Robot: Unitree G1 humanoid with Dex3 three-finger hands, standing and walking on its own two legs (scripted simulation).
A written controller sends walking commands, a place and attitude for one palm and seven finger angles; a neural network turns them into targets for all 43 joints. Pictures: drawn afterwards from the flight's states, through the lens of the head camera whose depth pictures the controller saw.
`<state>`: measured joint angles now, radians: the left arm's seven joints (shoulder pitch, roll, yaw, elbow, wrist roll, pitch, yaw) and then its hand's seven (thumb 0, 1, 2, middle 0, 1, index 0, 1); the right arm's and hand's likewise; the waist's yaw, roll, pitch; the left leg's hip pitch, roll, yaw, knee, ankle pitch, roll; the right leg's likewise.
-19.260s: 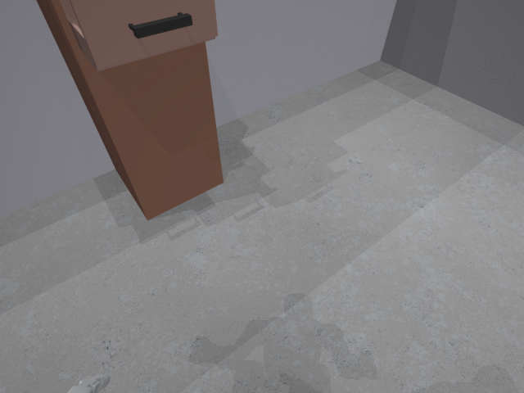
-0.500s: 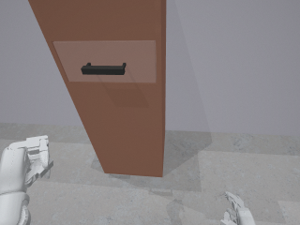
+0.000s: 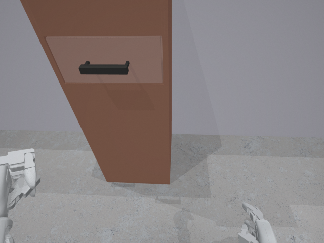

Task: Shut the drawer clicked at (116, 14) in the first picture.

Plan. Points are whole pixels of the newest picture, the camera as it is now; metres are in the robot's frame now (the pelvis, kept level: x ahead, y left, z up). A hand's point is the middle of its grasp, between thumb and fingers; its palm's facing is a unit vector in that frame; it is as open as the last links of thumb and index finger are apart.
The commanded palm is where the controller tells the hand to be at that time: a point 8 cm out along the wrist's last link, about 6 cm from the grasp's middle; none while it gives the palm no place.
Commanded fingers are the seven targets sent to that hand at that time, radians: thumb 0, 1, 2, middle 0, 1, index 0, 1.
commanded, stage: step back with the hand held close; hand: left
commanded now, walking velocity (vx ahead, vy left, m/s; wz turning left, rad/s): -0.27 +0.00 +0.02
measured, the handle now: (105, 66) +0.63 +0.25 +0.14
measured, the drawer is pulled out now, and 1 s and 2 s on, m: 0.00 0.00 0.00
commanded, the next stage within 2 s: stop stepping back and stand still in 1.14 s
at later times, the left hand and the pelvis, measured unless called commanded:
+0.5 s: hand (10, 218) +0.12 +0.26 +0.15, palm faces +0.44 -0.77 -0.47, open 3.3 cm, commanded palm +0.06 +0.29 +0.17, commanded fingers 0.00 0.90 0.90 -1.40 -1.60 -1.40 -1.60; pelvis -0.06 +0.01 -0.03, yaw +1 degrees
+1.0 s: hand out of the picture +0.04 +0.20 +0.16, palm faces +0.35 -0.84 -0.42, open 3.3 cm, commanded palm -0.03 +0.25 +0.17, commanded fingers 0.00 0.90 0.90 -1.40 -1.60 -1.40 -1.60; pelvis -0.17 -0.02 -0.02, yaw -2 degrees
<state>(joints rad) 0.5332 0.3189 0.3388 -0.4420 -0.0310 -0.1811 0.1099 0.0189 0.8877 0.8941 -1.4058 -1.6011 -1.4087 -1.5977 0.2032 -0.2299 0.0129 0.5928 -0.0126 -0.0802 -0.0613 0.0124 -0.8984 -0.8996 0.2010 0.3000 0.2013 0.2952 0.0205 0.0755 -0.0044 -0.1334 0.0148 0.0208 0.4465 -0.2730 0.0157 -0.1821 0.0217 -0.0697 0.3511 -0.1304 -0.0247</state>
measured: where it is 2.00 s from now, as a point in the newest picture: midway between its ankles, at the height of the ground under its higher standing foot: outside the picture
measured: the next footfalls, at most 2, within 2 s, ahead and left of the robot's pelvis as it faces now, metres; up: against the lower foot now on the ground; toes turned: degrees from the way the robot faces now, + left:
right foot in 0.96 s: -0.22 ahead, -0.14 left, +0.00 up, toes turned -7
left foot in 1.64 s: -0.37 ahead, +0.09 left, +0.00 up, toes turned +3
